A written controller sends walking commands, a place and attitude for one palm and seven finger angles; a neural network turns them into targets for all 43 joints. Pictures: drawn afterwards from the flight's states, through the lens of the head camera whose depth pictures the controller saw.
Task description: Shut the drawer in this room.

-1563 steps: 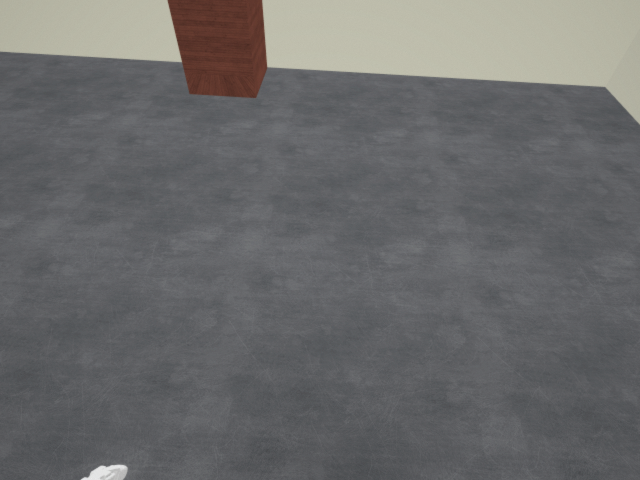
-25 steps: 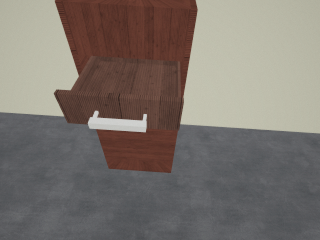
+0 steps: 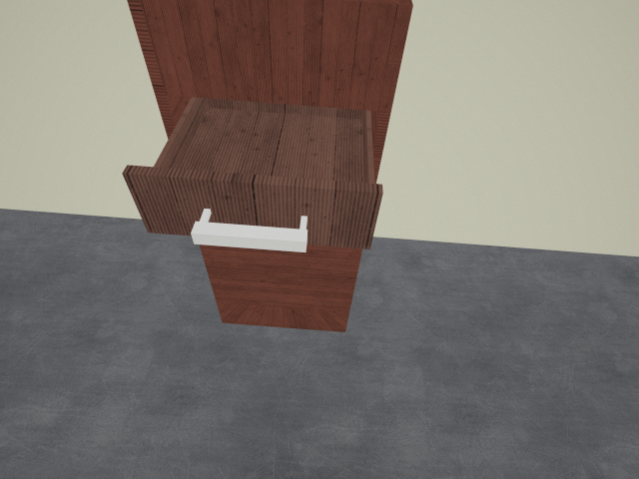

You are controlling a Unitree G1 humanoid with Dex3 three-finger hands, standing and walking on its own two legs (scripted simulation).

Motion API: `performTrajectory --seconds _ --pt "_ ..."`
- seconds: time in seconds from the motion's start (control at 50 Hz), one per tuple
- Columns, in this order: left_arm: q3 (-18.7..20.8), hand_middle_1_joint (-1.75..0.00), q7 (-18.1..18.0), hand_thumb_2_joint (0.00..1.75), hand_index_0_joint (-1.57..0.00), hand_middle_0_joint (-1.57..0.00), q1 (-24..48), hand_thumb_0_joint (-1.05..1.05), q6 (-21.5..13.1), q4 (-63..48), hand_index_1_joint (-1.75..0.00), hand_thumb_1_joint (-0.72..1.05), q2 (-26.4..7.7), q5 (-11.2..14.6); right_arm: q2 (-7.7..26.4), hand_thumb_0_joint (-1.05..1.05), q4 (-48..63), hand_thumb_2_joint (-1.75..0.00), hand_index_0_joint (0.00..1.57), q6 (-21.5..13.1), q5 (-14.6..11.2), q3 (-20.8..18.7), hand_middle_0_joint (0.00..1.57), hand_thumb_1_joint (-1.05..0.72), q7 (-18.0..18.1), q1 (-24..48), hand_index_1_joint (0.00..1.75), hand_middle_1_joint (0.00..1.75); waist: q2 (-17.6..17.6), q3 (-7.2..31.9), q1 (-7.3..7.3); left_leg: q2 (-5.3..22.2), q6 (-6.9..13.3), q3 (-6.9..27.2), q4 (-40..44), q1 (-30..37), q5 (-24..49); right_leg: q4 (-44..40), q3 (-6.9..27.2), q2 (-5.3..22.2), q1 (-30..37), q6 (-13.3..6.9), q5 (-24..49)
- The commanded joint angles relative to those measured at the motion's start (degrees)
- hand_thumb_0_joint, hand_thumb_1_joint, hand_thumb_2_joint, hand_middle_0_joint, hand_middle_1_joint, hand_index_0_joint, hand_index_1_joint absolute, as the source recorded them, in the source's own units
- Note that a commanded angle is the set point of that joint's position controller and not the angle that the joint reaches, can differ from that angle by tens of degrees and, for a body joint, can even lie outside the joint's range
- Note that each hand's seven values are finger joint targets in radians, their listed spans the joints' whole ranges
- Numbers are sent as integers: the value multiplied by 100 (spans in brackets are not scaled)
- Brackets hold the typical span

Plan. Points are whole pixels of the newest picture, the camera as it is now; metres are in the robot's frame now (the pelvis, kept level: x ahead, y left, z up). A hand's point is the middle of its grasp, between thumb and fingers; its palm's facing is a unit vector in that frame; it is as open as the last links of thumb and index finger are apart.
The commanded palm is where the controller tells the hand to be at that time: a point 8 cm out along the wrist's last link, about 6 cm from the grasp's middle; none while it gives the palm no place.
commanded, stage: look again from close up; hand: left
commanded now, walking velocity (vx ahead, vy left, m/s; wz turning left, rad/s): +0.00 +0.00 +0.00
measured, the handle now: (253, 227) +0.46 +0.14 +0.02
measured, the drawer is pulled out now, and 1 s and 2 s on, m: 0.22 0.22 0.22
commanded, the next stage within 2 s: shuffle to correct the standing spot in 0.58 s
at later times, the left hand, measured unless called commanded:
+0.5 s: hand out of the picture -0.02 +0.15 -0.18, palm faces +0.01 -0.99 -0.14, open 7.3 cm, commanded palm none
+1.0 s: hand out of the picture -0.01 +0.13 -0.18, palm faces +0.01 -0.99 -0.16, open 7.3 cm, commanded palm none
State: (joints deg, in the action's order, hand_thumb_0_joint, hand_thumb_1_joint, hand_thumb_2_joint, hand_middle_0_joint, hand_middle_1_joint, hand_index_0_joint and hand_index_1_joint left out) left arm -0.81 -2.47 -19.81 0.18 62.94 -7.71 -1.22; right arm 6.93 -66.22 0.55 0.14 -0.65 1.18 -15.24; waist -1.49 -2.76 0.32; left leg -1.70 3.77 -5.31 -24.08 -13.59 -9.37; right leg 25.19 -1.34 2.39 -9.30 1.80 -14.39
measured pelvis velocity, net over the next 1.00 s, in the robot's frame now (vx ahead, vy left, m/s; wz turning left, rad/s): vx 0.03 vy -0.03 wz -0.03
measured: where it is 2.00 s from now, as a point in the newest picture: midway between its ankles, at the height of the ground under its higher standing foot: outside the picture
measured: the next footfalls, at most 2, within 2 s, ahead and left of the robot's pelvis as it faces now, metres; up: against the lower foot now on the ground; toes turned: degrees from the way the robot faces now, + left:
none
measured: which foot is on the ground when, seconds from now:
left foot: down 0.00-1.00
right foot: down 0.00-1.00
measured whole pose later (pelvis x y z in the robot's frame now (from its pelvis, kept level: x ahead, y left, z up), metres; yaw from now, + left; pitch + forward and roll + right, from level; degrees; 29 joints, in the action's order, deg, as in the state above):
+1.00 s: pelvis +0.03 -0.03 +0.00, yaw -2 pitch +0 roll +1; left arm 0.9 -0.9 -22.5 0.8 62.9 -7.5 -1.9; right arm 6.7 -66.5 0.4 0.6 -2.1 1.8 -17.3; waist -1.5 -0.2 0.0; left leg -0.4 1.9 -6.2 -25.9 -13.4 -13.0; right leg 28.9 -1.9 2.2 -10.4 0.0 -18.6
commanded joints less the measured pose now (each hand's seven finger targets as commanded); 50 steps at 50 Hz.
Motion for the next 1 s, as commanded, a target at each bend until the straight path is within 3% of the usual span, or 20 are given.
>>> performTrajectory --seconds 0.0,0.3,0.66,0.78,0.88,0.94,0.98 --pt "95 -30 -34 90 -20 -20 -565 0 -84 -79 -30 90 -391 9 689 0 210 -90 20 -104 21 -120 20 -90 9 -237 30 30 113 -293 -23 805 -122 1024 877 -4 -1018 -444 317 316 -474 -221 -27" --pt "93 -30 -37 90 -20 -20 -577 0 -104 -67 -30 90 -374 12 652 0 200 -90 20 -113 17 -103 20 -90 6 -243 30 30 223 -235 -41 766 -152 965 803 131 -745 -529 388 346 -519 -231 59" --pt "93 -30 -42 90 -20 -20 -524 0 -115 -63 -30 90 -374 22 628 0 136 -90 20 -148 4 -70 20 -90 21 -291 30 30 86 -179 -50 775 -161 870 735 344 -204 -560 424 374 -455 -215 290" --pt "136 -30 41 90 -20 -20 -653 0 -24 10 -30 90 -282 -32 803 0 83 -90 20 -73 56 -164 20 -90 48 -374 30 30 437 -409 -58 1100 -56 1299 1344 -9 -2350 -113 2 82 -628 -196 -708" --pt "213 -30 137 90 -20 -20 -800 0 35 -81 -30 90 -201 -73 963 0 161 -90 20 -83 79 -285 20 -90 93 -416 30 30 504 -497 -18 1459 194 1579 1431 -283 -2678 387 -225 3 -700 -247 -670" --pt "240 -30 167 90 -20 -20 -904 0 -17 -96 -30 90 -219 -53 861 0 195 -90 20 -131 79 -293 20 -90 109 -431 30 30 338 -321 3 1288 132 1259 963 -130 -2053 -7 -66 110 -595 -335 -472" --pt "271 -30 168 90 -20 -20 -921 0 -46 -91 -30 90 -307 -38 734 0 231 -90 20 -146 69 -273 20 -90 111 -407 30 30 -3 -417 7 1009 1 863 389 -283 -1585 -361 297 234 -496 -447 -494"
